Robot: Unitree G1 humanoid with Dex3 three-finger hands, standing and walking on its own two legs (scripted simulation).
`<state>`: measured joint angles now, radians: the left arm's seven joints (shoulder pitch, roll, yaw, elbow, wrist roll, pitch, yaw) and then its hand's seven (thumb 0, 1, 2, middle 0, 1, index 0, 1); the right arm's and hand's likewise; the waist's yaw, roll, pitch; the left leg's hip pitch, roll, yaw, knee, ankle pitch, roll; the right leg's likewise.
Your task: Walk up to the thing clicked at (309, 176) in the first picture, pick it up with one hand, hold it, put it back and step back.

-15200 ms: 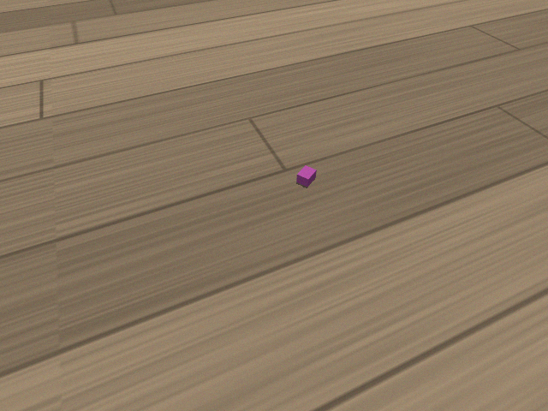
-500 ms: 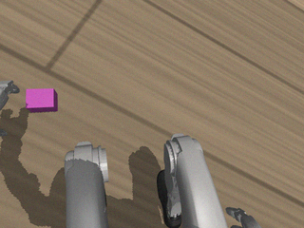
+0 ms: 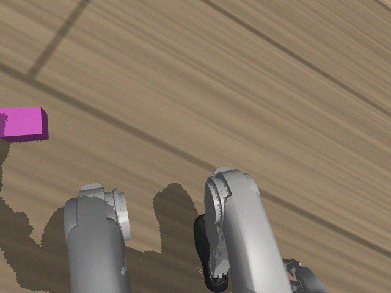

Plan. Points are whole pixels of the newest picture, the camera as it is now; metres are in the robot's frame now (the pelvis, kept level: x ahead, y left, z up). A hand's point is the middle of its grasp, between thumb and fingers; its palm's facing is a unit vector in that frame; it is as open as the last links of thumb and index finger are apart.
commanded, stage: rise first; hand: left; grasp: from above
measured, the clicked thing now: (24, 124) +0.48 +0.34 -0.29
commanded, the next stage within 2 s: none
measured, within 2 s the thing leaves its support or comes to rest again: neither
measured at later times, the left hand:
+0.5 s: hand out of the picture +0.42 +0.38 -0.18, palm faces -0.46 -0.10 -0.88, open 12.4 cm
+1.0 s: hand out of the picture +0.43 +0.39 -0.18, palm faces -0.46 -0.10 -0.88, open 12.7 cm
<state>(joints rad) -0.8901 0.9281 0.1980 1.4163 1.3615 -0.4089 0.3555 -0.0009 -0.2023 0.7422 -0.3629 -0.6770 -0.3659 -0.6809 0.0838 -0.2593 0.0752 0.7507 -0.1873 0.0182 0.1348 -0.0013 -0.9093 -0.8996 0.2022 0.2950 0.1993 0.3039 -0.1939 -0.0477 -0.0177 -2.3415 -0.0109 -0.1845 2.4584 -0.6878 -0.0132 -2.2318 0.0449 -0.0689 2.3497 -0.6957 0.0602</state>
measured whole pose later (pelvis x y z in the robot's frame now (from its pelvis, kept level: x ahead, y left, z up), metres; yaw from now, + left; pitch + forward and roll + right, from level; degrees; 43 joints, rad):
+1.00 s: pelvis +0.00 +0.01 +0.00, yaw -2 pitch +31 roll -13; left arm -0.93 1.00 0.20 1.45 1.35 -0.40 0.35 0.00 -0.28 0.80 -0.31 -0.78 -0.31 -0.78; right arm 0.10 -0.27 0.14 0.72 -0.19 0.01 0.16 0.00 -0.91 -0.90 0.20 0.30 0.20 0.30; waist -0.23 -0.06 0.02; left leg -2.36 -0.01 -0.21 2.49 -0.70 0.00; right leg -2.23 0.05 -0.09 2.35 -0.70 0.06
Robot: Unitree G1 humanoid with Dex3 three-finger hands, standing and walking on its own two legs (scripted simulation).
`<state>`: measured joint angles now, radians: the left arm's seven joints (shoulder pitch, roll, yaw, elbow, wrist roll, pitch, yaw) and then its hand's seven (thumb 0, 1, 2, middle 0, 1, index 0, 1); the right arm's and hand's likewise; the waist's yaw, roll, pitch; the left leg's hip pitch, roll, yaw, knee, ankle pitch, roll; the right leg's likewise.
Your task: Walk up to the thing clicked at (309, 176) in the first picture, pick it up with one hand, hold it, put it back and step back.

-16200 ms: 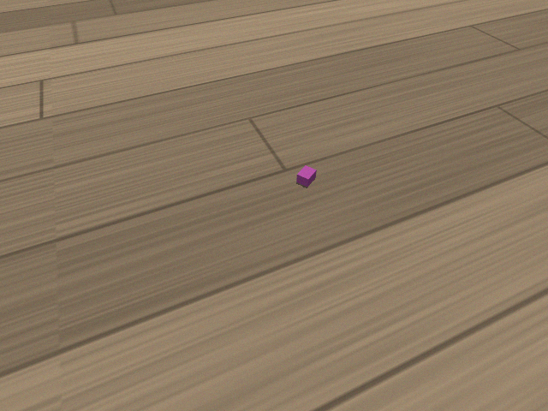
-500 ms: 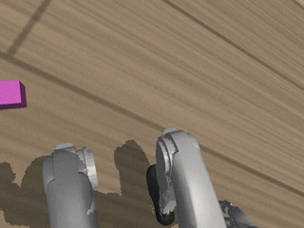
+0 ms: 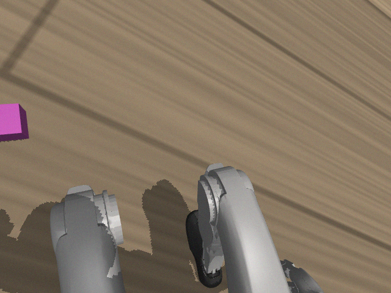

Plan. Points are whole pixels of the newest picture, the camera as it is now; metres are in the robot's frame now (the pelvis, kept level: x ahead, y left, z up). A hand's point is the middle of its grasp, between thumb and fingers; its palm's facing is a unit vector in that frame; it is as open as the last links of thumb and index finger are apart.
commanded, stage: rise first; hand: left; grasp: from above
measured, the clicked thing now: (1, 123) +0.47 +0.35 -0.29
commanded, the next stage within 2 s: none
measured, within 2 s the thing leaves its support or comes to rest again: neither
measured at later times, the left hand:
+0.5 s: hand out of the picture +0.42 +0.39 -0.17, palm faces -0.46 -0.09 -0.88, open 12.8 cm
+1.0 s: hand out of the picture +0.42 +0.39 -0.16, palm faces -0.46 -0.09 -0.88, open 12.6 cm
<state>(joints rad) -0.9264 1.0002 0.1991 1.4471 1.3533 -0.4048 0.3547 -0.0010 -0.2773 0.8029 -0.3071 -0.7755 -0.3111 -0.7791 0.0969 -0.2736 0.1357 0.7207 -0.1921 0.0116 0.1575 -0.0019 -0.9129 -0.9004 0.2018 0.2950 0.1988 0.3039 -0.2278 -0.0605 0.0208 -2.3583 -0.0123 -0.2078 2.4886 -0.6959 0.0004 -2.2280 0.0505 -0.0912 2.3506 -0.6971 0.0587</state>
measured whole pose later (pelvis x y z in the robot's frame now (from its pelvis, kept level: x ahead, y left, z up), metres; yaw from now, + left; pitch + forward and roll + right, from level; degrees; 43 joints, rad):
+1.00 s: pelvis +0.00 +0.00 +0.00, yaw +0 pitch +32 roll -13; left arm -0.93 0.97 0.17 1.40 1.35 -0.41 0.31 0.00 -0.28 0.80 -0.33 -0.76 -0.33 -0.77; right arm 0.11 -0.28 0.13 0.71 -0.16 0.02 0.15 0.00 -0.92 -0.90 0.20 0.30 0.20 0.30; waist -0.22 -0.05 0.00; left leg -2.35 -0.02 -0.20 2.47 -0.68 0.00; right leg -2.22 0.04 -0.09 2.34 -0.69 0.06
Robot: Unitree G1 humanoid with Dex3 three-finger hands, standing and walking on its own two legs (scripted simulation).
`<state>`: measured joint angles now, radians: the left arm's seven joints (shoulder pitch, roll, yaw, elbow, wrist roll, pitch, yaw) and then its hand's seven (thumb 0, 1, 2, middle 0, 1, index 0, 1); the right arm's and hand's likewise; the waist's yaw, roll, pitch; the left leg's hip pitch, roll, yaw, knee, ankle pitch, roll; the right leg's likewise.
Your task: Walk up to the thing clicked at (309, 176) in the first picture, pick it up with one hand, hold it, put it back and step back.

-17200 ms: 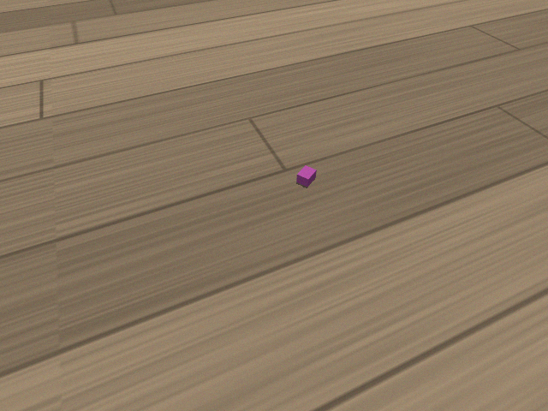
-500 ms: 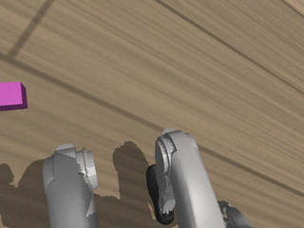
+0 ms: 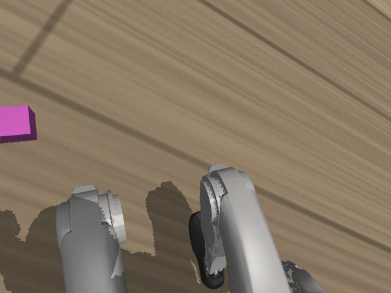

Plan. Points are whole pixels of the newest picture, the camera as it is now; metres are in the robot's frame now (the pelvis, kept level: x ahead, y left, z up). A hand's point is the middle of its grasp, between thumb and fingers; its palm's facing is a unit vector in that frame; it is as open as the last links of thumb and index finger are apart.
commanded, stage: rise first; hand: left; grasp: from above
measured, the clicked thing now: (11, 124) +0.47 +0.35 -0.29
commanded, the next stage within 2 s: none
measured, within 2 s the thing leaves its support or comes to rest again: neither
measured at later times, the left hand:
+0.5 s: hand out of the picture +0.42 +0.39 -0.16, palm faces -0.46 -0.08 -0.88, open 12.4 cm
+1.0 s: hand out of the picture +0.43 +0.38 -0.16, palm faces -0.46 -0.08 -0.89, open 12.3 cm
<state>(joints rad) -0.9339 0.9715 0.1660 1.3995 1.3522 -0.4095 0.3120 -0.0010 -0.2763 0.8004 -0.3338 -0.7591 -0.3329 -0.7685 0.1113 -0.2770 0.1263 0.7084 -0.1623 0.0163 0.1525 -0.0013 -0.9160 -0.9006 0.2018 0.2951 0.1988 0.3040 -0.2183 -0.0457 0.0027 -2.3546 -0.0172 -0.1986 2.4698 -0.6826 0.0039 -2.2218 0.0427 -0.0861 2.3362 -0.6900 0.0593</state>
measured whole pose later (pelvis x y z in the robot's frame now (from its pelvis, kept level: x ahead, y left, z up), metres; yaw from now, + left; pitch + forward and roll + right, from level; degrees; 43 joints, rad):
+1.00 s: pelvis +0.00 +0.00 +0.00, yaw +0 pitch +31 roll -13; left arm -0.95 0.98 0.16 1.43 1.36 -0.40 0.32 0.00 -0.23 0.77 -0.38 -0.69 -0.38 -0.71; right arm 0.12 -0.28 0.14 0.70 -0.16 0.01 0.15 0.00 -0.91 -0.90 0.20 0.30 0.20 0.30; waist -0.23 -0.05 0.00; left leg -2.36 -0.02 -0.20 2.47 -0.68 0.00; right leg -2.23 0.04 -0.09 2.34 -0.68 0.06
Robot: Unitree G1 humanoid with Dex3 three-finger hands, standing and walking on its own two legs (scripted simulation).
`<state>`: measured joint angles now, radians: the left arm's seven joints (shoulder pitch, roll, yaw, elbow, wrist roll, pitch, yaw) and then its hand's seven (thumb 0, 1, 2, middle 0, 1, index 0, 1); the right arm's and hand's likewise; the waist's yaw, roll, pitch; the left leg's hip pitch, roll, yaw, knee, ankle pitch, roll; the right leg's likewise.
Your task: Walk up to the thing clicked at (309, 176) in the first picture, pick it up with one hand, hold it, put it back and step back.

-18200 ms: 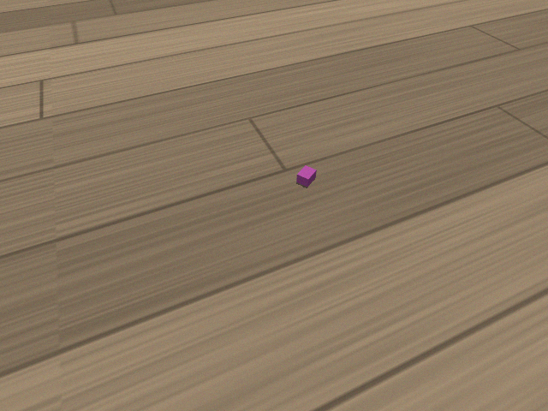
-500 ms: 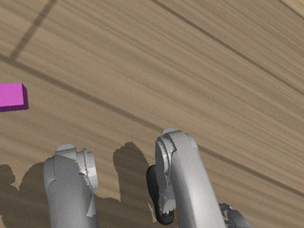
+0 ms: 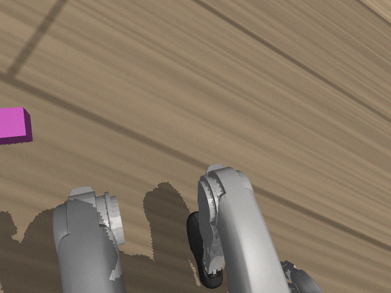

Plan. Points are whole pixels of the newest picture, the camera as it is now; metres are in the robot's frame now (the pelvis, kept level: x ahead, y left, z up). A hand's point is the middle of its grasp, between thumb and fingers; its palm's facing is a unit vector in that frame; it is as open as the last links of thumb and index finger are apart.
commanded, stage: rise first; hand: left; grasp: from above
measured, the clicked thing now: (6, 126) +0.47 +0.35 -0.29
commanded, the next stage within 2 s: approach in 1.98 s
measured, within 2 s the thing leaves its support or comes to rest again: neither
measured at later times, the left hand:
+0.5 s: hand out of the picture +0.43 +0.39 -0.16, palm faces -0.45 -0.08 -0.89, open 12.3 cm
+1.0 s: hand out of the picture +0.43 +0.38 -0.16, palm faces -0.45 -0.08 -0.89, open 12.5 cm
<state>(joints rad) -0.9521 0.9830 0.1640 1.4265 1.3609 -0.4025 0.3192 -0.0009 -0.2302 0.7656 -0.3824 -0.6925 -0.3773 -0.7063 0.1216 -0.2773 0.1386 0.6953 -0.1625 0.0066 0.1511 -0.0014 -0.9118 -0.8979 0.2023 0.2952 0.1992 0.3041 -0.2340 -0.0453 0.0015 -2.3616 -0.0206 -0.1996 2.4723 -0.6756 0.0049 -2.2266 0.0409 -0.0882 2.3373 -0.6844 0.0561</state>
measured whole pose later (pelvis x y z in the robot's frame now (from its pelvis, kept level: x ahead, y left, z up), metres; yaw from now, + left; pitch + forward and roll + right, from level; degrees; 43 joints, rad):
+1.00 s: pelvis +0.00 +0.00 +0.00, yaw +0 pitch +31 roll -13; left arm -0.95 0.99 0.16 1.43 1.36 -0.41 0.32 0.00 -0.25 0.78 -0.37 -0.69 -0.36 -0.71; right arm 0.12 -0.29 0.14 0.69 -0.17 0.00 0.15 0.00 -0.91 -0.90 0.20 0.30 0.20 0.30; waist -0.23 -0.05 0.00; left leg -2.36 -0.02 -0.20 2.48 -0.68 0.01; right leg -2.23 0.04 -0.09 2.34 -0.68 0.06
